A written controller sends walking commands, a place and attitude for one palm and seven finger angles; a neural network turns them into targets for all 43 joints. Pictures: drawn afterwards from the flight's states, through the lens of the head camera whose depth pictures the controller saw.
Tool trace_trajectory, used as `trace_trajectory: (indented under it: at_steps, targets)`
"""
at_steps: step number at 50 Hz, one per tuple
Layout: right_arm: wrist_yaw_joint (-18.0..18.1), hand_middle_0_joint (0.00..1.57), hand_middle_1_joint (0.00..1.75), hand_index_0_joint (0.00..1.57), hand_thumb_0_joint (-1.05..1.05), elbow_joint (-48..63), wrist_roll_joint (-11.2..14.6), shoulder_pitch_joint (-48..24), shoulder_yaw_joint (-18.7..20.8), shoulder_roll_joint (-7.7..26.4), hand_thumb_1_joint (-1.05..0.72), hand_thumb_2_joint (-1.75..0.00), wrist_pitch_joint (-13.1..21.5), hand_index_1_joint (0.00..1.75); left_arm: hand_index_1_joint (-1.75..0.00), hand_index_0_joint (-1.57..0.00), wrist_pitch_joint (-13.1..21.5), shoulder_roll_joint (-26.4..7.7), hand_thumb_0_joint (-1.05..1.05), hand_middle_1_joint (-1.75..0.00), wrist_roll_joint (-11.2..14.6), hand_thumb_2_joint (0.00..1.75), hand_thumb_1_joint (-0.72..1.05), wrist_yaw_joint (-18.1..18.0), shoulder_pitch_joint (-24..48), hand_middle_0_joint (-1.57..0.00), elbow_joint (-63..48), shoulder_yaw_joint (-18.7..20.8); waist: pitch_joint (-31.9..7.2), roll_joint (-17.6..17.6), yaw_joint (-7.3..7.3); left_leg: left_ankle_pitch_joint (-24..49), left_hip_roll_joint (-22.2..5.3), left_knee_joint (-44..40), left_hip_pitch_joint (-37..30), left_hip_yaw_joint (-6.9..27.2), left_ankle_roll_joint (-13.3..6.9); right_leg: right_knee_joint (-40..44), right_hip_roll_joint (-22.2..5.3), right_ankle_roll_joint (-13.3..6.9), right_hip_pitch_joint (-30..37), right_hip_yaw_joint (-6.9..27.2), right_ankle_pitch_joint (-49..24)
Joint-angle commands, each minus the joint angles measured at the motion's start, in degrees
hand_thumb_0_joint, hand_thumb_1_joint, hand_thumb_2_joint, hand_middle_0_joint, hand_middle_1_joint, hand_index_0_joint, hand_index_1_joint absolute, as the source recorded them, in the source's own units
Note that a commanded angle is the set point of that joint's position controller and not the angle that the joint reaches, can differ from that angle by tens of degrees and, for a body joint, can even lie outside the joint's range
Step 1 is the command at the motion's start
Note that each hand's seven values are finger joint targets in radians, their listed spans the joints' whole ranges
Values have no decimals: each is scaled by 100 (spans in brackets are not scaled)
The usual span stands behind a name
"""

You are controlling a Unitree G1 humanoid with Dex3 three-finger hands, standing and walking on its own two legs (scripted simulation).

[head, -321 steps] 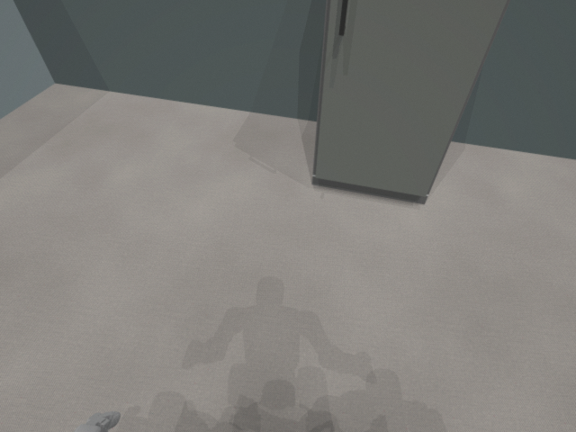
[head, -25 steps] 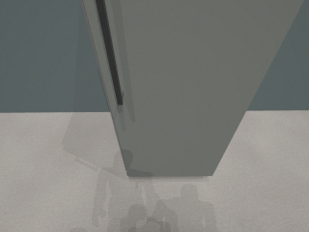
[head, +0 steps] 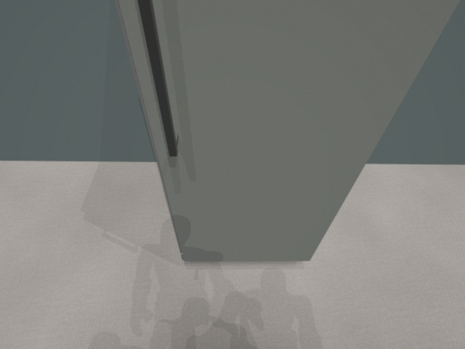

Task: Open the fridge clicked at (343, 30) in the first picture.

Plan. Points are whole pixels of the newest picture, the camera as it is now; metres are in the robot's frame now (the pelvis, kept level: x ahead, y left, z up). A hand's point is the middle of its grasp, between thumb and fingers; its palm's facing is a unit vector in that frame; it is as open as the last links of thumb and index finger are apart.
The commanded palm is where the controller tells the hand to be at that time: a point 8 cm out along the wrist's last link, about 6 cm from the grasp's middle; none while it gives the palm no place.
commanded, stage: look again from close up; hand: left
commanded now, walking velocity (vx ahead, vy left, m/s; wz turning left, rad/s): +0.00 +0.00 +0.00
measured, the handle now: (156, 43) +0.51 +0.17 +0.26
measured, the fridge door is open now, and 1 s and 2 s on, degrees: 0 0 0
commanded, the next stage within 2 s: raise the hand to about handle height in 0.78 s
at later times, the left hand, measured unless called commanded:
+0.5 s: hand out of the picture +0.03 +0.17 -0.17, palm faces +0.00 -0.97 -0.24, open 7.4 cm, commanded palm none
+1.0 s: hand out of the picture +0.14 +0.17 -0.08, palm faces +0.28 -0.94 -0.21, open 7.5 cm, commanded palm +0.10 +0.22 -0.05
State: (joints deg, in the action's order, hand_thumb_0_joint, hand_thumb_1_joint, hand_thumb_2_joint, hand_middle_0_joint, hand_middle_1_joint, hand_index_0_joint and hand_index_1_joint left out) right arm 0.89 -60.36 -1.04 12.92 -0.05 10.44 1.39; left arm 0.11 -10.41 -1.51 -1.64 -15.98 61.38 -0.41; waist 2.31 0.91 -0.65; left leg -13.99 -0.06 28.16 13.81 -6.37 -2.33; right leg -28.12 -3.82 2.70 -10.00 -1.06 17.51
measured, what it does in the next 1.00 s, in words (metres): stands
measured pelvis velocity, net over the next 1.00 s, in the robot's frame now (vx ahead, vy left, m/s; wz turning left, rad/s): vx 0.00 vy -0.04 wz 0.03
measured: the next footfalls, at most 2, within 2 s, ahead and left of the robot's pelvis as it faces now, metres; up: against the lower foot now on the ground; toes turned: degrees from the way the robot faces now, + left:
none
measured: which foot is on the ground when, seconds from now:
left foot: down 0.00-1.00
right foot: down 0.00-1.00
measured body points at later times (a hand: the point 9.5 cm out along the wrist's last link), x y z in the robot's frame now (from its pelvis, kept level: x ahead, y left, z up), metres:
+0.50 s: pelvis +0.00 -0.03 +0.00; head +0.02 -0.03 +0.45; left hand +0.03 +0.22 -0.15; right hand +0.04 -0.27 -0.15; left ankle +0.01 +0.09 -0.74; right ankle -0.03 -0.15 -0.74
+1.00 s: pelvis +0.00 -0.04 +0.00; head +0.01 -0.05 +0.45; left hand +0.12 +0.22 -0.07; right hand +0.08 -0.29 -0.13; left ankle +0.01 +0.09 -0.74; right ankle -0.03 -0.15 -0.74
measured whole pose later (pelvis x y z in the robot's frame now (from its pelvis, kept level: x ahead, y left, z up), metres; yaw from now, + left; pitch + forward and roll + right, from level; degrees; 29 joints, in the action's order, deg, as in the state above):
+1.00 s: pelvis +0.00 -0.04 +0.00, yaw +2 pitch +0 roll +1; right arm 2.9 -52.1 0.9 16.5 -0.2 12.7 10.7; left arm 2.0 -11.2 7.0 -4.0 -23.0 22.4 4.8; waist 1.3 0.0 -0.1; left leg -12.7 -2.0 27.1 14.1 -3.5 1.1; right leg -29.2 -1.6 -0.7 -10.4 -3.8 18.6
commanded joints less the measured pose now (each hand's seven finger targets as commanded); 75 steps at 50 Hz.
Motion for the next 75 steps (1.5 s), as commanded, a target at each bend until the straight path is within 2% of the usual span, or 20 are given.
trace_trajectory:
  at_steps: [1,43,44,45,46,47,48,49,50,51,53,54,56,58,60,63,64,69,72,75]
  targets:
    - [47,20,30,20,0,203,36,143,159,762,-90,-90,71,30,-30,-20,92,-737,0,-30,25,90,90,-35,-236,-20,-188,137,-68,-128,53,844,-666,-626,-325,697,-28,443,-230,-356,-351,277,-842]
    - [45,20,30,20,0,-102,21,-140,106,976,-90,-90,40,30,-30,-20,159,-1037,0,-30,64,90,90,27,113,-20,-106,187,-94,-23,17,959,-712,-732,-502,636,123,833,-281,-454,-148,427,-1094]
    - [19,20,30,20,0,435,-2,-226,162,1138,-90,-90,72,30,-30,-20,233,-1450,0,-30,-24,90,90,12,-16,-20,-383,99,322,-187,110,1196,-583,-465,-506,761,141,826,-262,-479,-380,270,-1310]
    - [210,20,30,20,0,2071,225,48,248,1334,-90,-90,968,30,-32,-20,1284,-2458,0,-32,1066,89,88,-130,4225,-20,-8187,1674,-2673,-1238,602,2131,-66,-234,-1607,356,-19,430,307,-375,0,49,-2272]
    - [381,20,30,20,0,1891,242,105,130,1063,-90,-90,1335,30,-33,-20,942,-1697,0,-33,931,88,85,-296,867,-20,-6874,1165,-2513,-1658,85,2705,-218,-328,-2001,214,134,-65,347,-412,-164,-239,-1574]
    - [410,20,30,20,0,1366,261,-258,93,963,-90,-90,1398,30,-34,-21,748,-816,0,-34,974,87,83,-460,229,-21,-5417,853,-1599,-935,139,2232,-290,-264,-1365,232,189,46,365,-385,-463,-324,-1333]
    - [294,20,30,20,0,1753,324,-188,220,1016,-90,-90,1491,30,-36,-21,592,-214,0,-36,1122,86,81,-392,-203,-21,-5975,419,-735,-585,337,1526,-237,-309,-848,423,123,169,343,-372,-730,-410,-1145]
    - [270,20,30,20,0,2001,320,-248,274,1046,-90,-90,1600,30,-37,-21,627,-80,0,-37,1163,85,78,-273,-284,-21,-5963,534,-82,47,459,997,-160,-186,-253,498,80,166,357,-335,-1126,-509,-883]
    - [256,20,30,20,0,2089,274,-140,343,1104,-90,-90,1742,30,-39,-21,987,-361,0,-39,1182,84,76,-133,-104,-21,-6128,765,-347,332,416,806,-100,107,-49,519,70,-4,323,-317,-1292,-469,-742]
    - [240,20,30,20,0,2177,185,-186,442,1084,-90,-90,1800,30,-40,-21,1344,-645,0,-40,1176,83,74,-5,-553,-21,-6033,1171,-525,474,180,813,-55,416,240,528,74,-269,358,-302,-1444,-448,-760]
    - [123,20,30,20,0,2381,116,-373,524,1009,-90,-90,1854,30,-43,-22,1985,-416,0,-43,1338,81,69,455,-1533,-22,-5239,1393,-638,1061,-90,661,-40,1035,1086,541,155,-904,337,-250,-1852,-388,-850]
    - [41,20,30,20,0,2540,142,-376,552,954,-90,-90,1877,30,-45,-22,2319,-400,0,-45,1425,80,67,750,-2132,-22,-4835,1608,-629,1012,-298,626,4,1278,1416,539,194,-1182,296,-270,-1839,-283,-1053]
    - [-73,20,30,20,0,2662,144,-596,597,973,-90,-90,1905,30,-48,-22,3077,-451,0,-48,1691,78,62,1400,-2191,-22,-4670,1796,-793,1156,-360,289,14,1932,2306,529,303,-1819,198,-264,-2152,-74,-1112]
    - [-140,20,30,20,0,2987,170,-654,648,1041,-90,-90,1984,30,-51,-22,3490,-853,0,-51,1803,76,57,2055,-1983,-22,-5041,2031,-1306,557,-410,186,54,2390,2630,444,305,-2175,126,-295,-2191,223,-1141]
    - [-108,20,30,20,0,3365,210,-670,656,1101,-90,-90,1968,30,-54,-23,3241,-1254,0,-54,1942,74,53,2280,-1508,-23,-6016,2200,-1863,-211,-467,88,114,2510,2486,304,244,-2095,105,-306,-2124,445,-575]
    - [69,20,30,20,0,3570,239,-527,537,1002,-90,-90,1980,30,-58,-23,2935,-1398,0,-58,2211,71,46,2174,-496,-23,-7366,2257,-2064,-559,-200,-73,61,2633,2145,424,156,-1840,134,-191,-2350,615,41]
    - [133,20,30,20,0,3524,224,-472,482,1011,-90,-90,1994,30,-60,-23,2954,-1405,0,-60,2223,70,43,2044,10,-23,-7855,2160,-1903,-509,4,-194,11,2675,2186,530,125,-1816,232,-200,-2642,554,336]
    - [413,20,30,20,0,3185,240,-283,375,1102,-90,-90,2144,30,-68,-24,3103,-1121,0,-68,1955,65,32,1775,728,-24,-8257,1458,-1296,-358,429,-606,-137,2658,2054,817,54,-1764,430,-286,-3231,277,842]
    - [526,20,30,20,0,3133,324,-314,302,1146,-90,-90,2145,30,-72,-25,2617,-1283,0,-72,1926,62,25,1944,469,-25,-7695,1452,-1027,-225,366,-1059,-130,2352,2136,866,97,-1441,401,-256,-3086,301,1446]
    - [607,20,30,20,0,3251,379,-411,226,1139,-90,-90,2048,30,-76,-25,1811,-1617,0,-76,1940,59,18,2013,195,-25,-7361,1841,-1298,-390,79,-1115,-55,2006,1941,831,118,-1159,308,-236,-2627,347,1669]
